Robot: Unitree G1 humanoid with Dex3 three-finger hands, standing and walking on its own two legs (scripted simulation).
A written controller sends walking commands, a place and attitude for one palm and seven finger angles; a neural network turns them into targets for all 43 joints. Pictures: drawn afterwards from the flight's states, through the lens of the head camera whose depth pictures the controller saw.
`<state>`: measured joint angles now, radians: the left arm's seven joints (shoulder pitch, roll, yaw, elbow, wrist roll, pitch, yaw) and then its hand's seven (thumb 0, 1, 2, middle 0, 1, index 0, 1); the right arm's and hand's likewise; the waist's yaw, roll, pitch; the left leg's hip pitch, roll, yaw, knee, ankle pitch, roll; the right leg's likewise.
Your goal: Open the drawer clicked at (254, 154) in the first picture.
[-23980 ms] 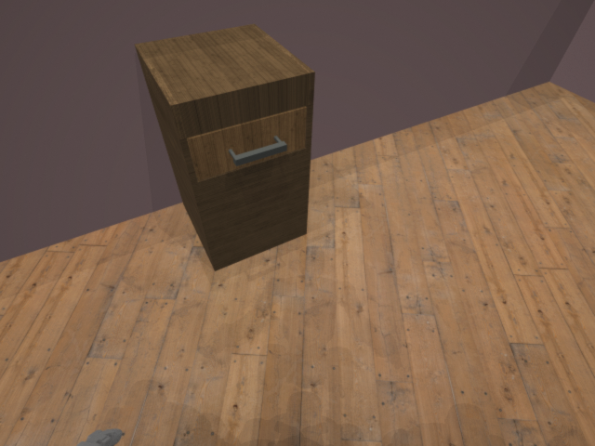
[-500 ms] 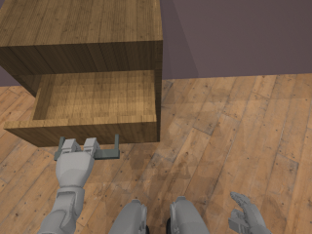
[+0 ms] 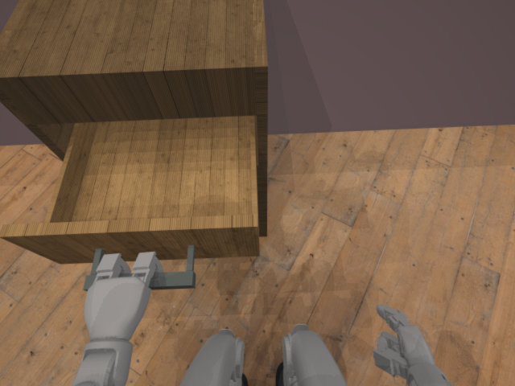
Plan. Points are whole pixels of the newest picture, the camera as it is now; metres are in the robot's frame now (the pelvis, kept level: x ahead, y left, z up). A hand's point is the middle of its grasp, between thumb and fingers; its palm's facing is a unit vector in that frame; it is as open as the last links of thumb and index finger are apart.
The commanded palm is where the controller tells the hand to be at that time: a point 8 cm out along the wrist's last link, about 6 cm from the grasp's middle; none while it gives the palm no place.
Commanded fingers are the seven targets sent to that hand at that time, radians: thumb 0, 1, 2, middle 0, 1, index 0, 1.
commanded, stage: pull the drawer open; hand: left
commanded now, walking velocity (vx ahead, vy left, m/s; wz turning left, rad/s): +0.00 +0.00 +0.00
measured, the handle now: (143, 267) +0.30 +0.21 -0.07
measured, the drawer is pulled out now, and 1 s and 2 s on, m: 0.21 0.28 0.30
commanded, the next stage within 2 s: open the thumb to release the handle in 1.54 s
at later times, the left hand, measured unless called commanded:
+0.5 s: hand (130, 335) +0.20 +0.22 -0.08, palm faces -0.14 -0.08 -0.99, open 6.0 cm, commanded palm +0.16 +0.22 -0.03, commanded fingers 0.00 0.90 0.90 -0.40 -1.35 -0.40 -1.35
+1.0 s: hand (127, 357) +0.17 +0.21 -0.08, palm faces -0.17 -0.09 -0.98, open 6.0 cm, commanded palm +0.13 +0.22 -0.03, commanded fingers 0.00 0.90 0.90 -0.40 -1.35 -0.40 -1.35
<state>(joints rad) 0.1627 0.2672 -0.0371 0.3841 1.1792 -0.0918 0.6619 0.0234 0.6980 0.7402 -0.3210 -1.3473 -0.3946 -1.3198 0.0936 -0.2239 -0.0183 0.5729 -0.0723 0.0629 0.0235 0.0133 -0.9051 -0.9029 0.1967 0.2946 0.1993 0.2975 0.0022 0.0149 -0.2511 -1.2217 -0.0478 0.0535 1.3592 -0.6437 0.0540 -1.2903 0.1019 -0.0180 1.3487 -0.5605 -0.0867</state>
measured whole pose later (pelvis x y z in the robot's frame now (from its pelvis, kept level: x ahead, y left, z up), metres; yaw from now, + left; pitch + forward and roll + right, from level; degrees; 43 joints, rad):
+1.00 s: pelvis -0.01 -0.02 -0.02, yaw +1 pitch +29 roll +3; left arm 0.39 0.29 0.01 0.23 1.16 -0.21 0.63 0.03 0.69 0.73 -0.32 -1.35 -0.38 -1.31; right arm 0.06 -0.21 -0.01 0.55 -0.08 0.04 0.00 0.02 -0.91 -0.90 0.20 0.29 0.20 0.30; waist 0.04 0.01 -0.26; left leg -1.28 -0.05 0.06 1.42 -0.65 0.03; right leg -1.36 0.10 -0.03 1.43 -0.58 -0.11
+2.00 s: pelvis -0.03 -0.02 -0.03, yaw +2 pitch +28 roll +3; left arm 0.37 0.31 0.02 0.23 1.13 -0.21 0.64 0.00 0.18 0.59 -0.35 -1.26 -0.36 -1.27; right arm 0.07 -0.22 -0.02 0.58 -0.07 0.05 -0.03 0.02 -0.91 -0.90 0.20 0.29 0.20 0.30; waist 0.06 0.02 -0.25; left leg -1.32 -0.06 0.04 1.45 -0.63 0.02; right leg -1.39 0.08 -0.05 1.46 -0.56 -0.12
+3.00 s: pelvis -0.02 -0.01 +0.01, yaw +1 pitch +25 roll +1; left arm 0.36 0.30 -0.06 0.23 1.12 -0.11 0.63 0.00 -0.49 0.30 -0.32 -1.20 -0.35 -1.21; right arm 0.11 -0.24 -0.01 0.55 -0.06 0.05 -0.03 0.02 -0.90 -0.90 0.20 0.29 0.20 0.30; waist 0.04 0.04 -0.25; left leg -1.17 -0.06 0.02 1.34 -0.60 0.04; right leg -1.23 0.09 -0.05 1.32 -0.53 -0.09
